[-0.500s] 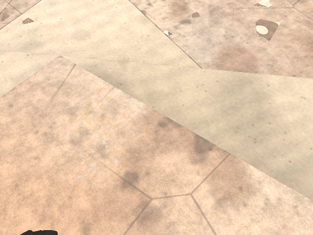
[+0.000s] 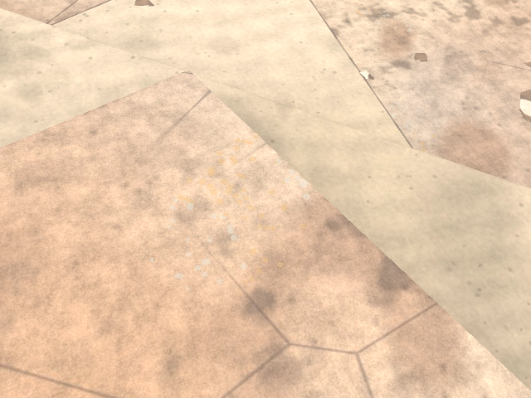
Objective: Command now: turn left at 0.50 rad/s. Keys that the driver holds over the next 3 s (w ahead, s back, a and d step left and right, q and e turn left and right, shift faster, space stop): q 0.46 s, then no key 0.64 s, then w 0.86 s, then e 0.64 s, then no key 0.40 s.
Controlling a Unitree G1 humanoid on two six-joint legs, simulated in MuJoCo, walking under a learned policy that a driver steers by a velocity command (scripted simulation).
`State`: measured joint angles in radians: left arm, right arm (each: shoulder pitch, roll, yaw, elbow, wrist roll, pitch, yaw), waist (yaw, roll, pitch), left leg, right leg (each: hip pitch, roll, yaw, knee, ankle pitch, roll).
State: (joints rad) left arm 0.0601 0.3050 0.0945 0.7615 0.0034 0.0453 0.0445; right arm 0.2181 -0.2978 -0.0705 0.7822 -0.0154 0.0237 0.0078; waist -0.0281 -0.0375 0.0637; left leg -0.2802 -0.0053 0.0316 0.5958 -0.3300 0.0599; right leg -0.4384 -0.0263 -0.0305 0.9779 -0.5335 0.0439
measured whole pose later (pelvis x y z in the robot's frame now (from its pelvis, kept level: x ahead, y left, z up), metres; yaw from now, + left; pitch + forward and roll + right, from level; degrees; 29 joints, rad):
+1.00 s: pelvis +0.01 +0.01 +0.01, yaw +22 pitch -1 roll +0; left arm 0.16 0.29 0.03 0.90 0.01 0.00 0.02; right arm 0.17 -0.24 -0.02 0.78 -0.02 0.01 -0.01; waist 0.03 -0.03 0.04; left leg -0.17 -0.03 -0.04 0.48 -0.29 0.02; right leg -0.17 -0.06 0.02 0.44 -0.25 0.07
